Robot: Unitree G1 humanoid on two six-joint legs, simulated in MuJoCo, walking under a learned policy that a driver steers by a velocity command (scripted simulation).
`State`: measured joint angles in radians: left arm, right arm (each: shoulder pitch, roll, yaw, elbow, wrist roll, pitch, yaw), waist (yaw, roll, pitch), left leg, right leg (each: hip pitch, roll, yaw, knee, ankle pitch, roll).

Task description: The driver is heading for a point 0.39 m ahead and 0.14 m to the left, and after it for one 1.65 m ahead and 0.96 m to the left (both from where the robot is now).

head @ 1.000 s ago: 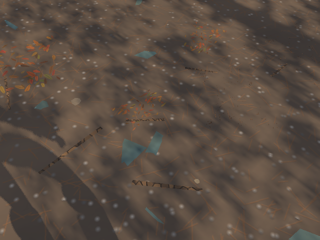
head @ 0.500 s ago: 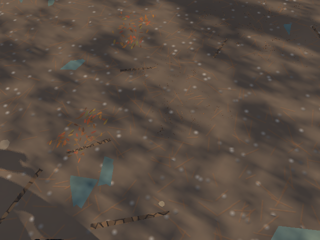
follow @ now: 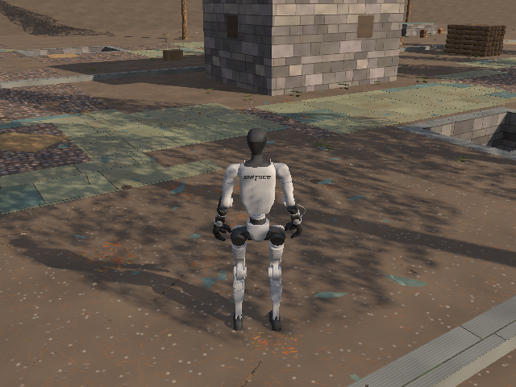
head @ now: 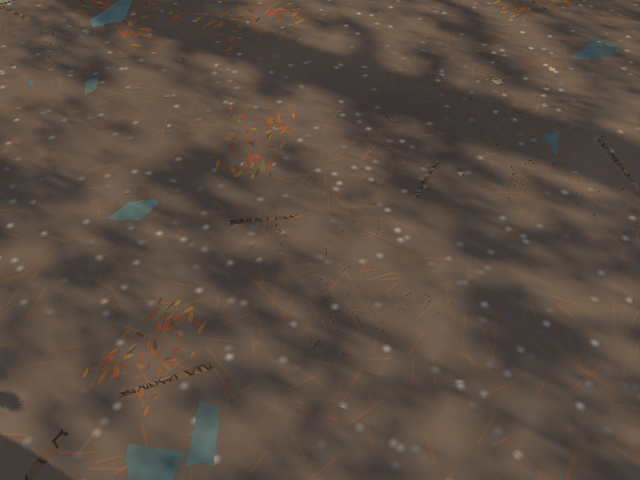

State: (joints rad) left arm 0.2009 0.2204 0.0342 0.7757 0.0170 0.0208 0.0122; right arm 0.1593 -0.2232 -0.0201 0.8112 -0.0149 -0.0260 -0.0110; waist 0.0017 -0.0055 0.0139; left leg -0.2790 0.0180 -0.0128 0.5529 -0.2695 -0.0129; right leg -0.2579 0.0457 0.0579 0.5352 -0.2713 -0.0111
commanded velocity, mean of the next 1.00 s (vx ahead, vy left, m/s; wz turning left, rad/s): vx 0.10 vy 0.00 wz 0.22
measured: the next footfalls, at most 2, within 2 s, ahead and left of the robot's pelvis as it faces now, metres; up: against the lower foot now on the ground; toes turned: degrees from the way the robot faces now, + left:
left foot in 0.80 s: +0.23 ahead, +0.12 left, +0.00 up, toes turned +9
right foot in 1.22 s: +0.29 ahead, -0.09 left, +0.00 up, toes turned +31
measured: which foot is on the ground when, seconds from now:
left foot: down 0.00-0.40, up 0.42-0.78, down 0.80-1.00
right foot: down 0.00-0.78, up 0.80-1.00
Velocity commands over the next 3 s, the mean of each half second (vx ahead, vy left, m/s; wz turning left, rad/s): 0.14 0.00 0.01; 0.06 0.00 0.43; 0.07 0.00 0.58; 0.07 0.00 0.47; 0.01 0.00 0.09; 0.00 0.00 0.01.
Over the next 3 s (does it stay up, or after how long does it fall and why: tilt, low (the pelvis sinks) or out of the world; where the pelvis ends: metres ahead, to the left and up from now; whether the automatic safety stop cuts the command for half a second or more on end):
stays up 0.27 0.09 0.00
